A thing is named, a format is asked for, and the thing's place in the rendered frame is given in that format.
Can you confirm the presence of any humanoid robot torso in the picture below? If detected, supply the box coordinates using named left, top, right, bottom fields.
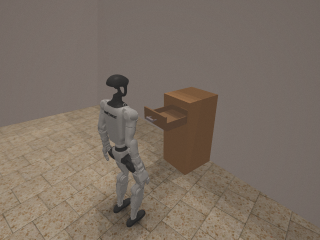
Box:
left=104, top=98, right=131, bottom=165

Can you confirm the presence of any left robot hand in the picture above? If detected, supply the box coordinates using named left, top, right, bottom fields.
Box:
left=102, top=145, right=112, bottom=161

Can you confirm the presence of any left robot forearm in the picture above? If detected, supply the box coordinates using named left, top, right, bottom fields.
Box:
left=97, top=127, right=110, bottom=148

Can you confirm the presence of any drawer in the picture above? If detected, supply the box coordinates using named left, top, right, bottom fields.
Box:
left=144, top=104, right=188, bottom=132

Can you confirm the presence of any handle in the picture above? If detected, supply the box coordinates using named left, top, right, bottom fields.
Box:
left=145, top=116, right=157, bottom=123

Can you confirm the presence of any left robot upper arm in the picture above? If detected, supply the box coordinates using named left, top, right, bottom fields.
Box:
left=97, top=99, right=110, bottom=131

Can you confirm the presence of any robot right thigh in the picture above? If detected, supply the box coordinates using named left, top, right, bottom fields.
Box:
left=124, top=155, right=146, bottom=196

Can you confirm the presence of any right robot upper arm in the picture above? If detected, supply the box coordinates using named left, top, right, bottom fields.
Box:
left=123, top=107, right=139, bottom=148

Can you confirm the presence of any right robot hand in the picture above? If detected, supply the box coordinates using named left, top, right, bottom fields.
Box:
left=136, top=169, right=150, bottom=190

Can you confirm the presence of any right robot forearm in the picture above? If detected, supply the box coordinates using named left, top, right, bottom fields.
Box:
left=128, top=139, right=144, bottom=173

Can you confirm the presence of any cabinet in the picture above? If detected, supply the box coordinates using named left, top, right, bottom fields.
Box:
left=163, top=87, right=218, bottom=175

